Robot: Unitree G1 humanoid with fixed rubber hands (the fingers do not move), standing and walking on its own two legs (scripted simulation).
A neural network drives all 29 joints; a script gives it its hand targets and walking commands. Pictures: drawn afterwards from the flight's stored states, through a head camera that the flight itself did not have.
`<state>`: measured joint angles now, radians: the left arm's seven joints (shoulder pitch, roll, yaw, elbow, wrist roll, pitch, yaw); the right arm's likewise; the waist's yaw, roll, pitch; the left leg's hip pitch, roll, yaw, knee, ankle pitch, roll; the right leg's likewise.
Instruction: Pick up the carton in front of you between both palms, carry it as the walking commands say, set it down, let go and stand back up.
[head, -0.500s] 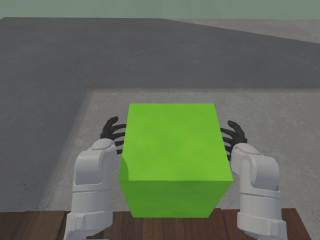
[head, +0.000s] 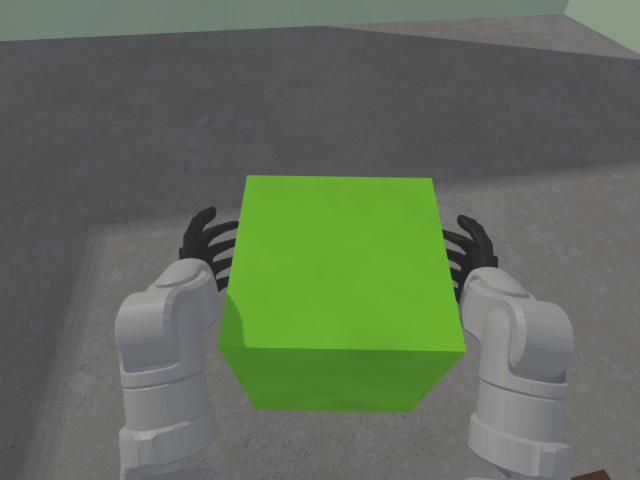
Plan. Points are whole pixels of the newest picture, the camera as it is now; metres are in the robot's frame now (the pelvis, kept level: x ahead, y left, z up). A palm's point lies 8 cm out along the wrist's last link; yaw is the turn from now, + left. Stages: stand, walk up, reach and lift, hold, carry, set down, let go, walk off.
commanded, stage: carry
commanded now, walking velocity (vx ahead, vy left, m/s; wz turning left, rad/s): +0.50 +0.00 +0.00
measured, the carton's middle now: (335, 304) +0.34 -0.02 +0.06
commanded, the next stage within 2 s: none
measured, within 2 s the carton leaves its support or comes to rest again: neither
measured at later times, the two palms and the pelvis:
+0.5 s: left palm (185, 185) +0.61 +0.22 +0.04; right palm (356, 187) +0.59 -0.08 +0.04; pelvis +0.36 +0.08 -0.02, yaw +0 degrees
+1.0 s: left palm (199, 83) +0.96 +0.25 +0.06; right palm (326, 80) +0.99 -0.05 +0.05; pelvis +0.70 +0.07 -0.04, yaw +5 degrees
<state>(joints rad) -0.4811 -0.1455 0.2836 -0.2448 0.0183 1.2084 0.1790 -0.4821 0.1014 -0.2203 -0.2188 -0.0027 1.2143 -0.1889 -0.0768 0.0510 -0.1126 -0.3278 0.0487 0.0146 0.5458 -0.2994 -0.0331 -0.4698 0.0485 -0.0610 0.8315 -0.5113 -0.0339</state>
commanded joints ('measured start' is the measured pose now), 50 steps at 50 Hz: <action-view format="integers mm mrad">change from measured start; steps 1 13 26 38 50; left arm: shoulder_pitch -244 -22 62 -196 34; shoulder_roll -589 -932 -766 -709 -835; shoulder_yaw -513 -916 -775 -772 -854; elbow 38 -273 -90 -78 -250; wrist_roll -39 -332 -92 -146 -279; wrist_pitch -22 -98 -149 -147 -76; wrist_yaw -13 -183 -124 -35 -127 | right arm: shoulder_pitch -401 181 -87 -118 41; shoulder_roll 734 877 767 672 763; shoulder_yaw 609 592 789 645 745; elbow -43 -235 -253 -73 -374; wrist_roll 252 51 214 157 170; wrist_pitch -24 -133 -160 -160 -101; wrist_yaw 87 106 198 95 118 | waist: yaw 181 53 41 28 85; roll -66 -220 62 65 -62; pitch -361 -379 -170 -88 -264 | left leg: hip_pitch -241 205 305 569 -264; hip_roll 28 -111 223 115 62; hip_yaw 59 164 -257 57 -17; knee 353 -256 -354 -237 590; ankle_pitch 529 456 234 1065 4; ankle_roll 36 14 165 67 33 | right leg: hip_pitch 698 472 -194 -238 488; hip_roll -125 -125 -120 -26 -344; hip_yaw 122 -1 32 -217 210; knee -355 -113 192 -205 -600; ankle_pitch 571 1121 295 445 487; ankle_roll -80 9 26 -3 -118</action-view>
